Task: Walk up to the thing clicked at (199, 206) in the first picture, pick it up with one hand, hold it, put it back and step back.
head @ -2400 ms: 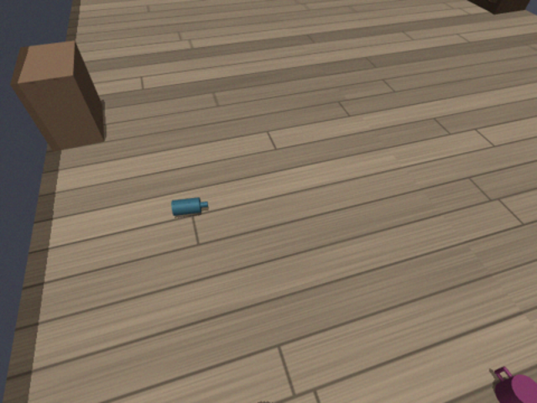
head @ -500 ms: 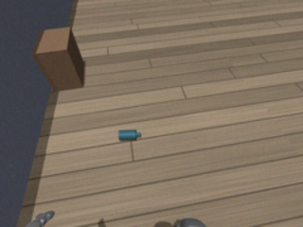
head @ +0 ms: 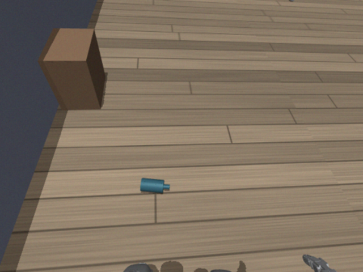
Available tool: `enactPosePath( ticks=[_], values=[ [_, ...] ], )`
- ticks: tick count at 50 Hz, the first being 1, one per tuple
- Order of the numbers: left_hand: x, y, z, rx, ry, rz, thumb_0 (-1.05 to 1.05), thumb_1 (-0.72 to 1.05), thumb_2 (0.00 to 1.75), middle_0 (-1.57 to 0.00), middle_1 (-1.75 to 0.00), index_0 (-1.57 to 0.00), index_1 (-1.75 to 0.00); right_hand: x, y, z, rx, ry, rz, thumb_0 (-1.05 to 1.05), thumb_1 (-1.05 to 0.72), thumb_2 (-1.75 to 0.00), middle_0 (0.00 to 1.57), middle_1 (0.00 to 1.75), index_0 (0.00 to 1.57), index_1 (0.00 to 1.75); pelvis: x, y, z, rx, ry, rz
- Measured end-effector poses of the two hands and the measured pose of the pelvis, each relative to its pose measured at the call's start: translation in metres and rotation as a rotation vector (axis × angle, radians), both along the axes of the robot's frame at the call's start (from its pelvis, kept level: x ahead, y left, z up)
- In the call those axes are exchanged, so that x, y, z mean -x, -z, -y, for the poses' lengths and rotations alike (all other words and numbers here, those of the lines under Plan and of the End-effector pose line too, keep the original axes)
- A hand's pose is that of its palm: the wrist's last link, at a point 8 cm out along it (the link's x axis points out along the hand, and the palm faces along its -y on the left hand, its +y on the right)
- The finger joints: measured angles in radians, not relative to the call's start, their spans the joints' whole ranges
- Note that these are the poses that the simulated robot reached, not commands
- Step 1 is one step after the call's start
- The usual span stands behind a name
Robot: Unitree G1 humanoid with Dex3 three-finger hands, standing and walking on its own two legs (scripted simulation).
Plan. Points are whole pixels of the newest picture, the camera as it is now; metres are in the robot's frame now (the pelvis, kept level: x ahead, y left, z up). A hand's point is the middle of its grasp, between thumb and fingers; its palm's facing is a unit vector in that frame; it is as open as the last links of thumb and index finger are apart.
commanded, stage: walk up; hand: left
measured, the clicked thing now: (155, 185) +0.64 +0.12 -0.72
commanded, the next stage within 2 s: none
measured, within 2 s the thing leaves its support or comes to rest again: neither
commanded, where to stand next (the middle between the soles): +0.29 -0.05 m, yaw -2 degrees
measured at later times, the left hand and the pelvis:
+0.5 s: hand (95, 223) +0.24 +0.22 -0.11, palm faces -0.04 -0.91 -0.41, open 7.4 cm; pelvis +0.17 -0.05 +0.01, yaw -1 degrees
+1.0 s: hand (105, 208) +0.29 +0.22 -0.15, palm faces -0.05 -0.94 -0.34, open 7.4 cm; pelvis +0.23 -0.04 +0.01, yaw -1 degrees
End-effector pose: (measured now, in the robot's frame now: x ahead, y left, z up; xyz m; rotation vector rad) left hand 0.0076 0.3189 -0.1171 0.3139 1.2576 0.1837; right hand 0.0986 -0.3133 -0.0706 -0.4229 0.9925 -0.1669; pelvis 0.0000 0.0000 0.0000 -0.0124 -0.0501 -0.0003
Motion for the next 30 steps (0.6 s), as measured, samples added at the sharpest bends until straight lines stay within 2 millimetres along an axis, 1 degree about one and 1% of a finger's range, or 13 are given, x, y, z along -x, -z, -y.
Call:
enactPosePath(
  ticks=[4, 9, 14, 18, 21, 25, 28, 30],
  values=[
    [-0.047, -0.007, 0.001, 0.014, 0.029, 0.043, 0.00, 0.90, 0.90, -0.20, -0.30, -0.20, -0.30, -0.015, -0.009, -0.005, -0.009, 0.019, 0.000, 0.01, -0.91, -0.90, 0.21, 0.30, 0.21, 0.30, -0.028, -0.009, 0.001, -0.007, 0.010, 0.001],
    [-0.101, -0.019, 0.008, 0.011, 0.063, 0.075, 0.00, 0.90, 0.90, -0.20, -0.30, -0.20, -0.30, -0.025, -0.006, 0.004, -0.021, 0.043, -0.038, 0.01, -0.90, -0.90, 0.21, 0.30, 0.21, 0.30, -0.061, -0.013, 0.007, -0.017, 0.019, -0.002],
    [-0.157, -0.030, 0.022, -0.021, 0.093, 0.102, 0.00, 0.90, 0.90, -0.20, -0.30, -0.20, -0.30, -0.036, 0.012, 0.028, -0.042, 0.084, -0.097, 0.01, -0.90, -0.90, 0.21, 0.30, 0.21, 0.30, -0.099, -0.009, 0.023, -0.033, 0.023, -0.011],
    [-0.198, -0.033, 0.037, -0.073, 0.102, 0.155, 0.00, 0.90, 0.90, -0.20, -0.30, -0.20, -0.30, -0.057, 0.037, 0.053, -0.050, 0.101, -0.148, 0.01, -0.90, -0.90, 0.21, 0.30, 0.21, 0.30, -0.131, 0.004, 0.043, -0.014, 0.019, -0.010],
    [-0.216, -0.039, 0.047, -0.080, 0.089, 0.185, 0.00, 0.90, 0.90, -0.20, -0.30, -0.20, -0.30, -0.081, 0.043, 0.058, -0.056, 0.097, -0.178, 0.01, -0.91, -0.90, 0.20, 0.30, 0.21, 0.30, -0.148, 0.003, 0.050, -0.016, 0.016, -0.006],
    [-0.225, -0.047, 0.055, -0.079, 0.074, 0.166, 0.00, 0.90, 0.90, -0.20, -0.30, -0.20, -0.30, -0.120, 0.038, 0.056, -0.077, 0.073, -0.158, 0.01, -0.91, -0.90, 0.20, 0.30, 0.20, 0.30, -0.170, -0.007, 0.052, -0.018, 0.017, -0.009],
    [-0.231, -0.045, 0.055, -0.079, 0.072, 0.134, 0.00, 0.90, 0.90, -0.20, -0.30, -0.20, -0.30, -0.147, 0.033, 0.052, -0.078, 0.057, -0.137, 0.01, -0.91, -0.90, 0.20, 0.30, 0.20, 0.30, -0.185, -0.009, 0.051, -0.018, 0.020, -0.012],
    [-0.235, -0.040, 0.052, -0.078, 0.070, 0.114, 0.00, 0.90, 0.90, -0.20, -0.30, -0.20, -0.30, -0.162, 0.031, 0.048, -0.070, 0.053, -0.127, 0.01, -0.91, -0.90, 0.20, 0.30, 0.20, 0.30, -0.193, -0.008, 0.049, -0.018, 0.024, -0.012]
  ],
)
